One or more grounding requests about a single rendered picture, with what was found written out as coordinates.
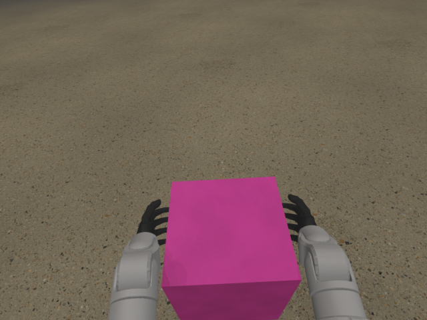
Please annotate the carton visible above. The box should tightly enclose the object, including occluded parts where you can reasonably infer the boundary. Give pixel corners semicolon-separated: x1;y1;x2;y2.
161;177;302;320

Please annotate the left robot hand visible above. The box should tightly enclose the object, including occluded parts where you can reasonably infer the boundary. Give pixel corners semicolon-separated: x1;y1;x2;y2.
137;199;169;246

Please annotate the right robot forearm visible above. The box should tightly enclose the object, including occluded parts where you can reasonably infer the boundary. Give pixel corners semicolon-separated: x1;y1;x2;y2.
298;225;369;320

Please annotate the left robot forearm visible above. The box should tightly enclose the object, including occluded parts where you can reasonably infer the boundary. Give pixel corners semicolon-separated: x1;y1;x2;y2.
108;232;161;320

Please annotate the right robot hand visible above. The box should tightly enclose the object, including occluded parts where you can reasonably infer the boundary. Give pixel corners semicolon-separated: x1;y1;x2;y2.
282;194;317;242

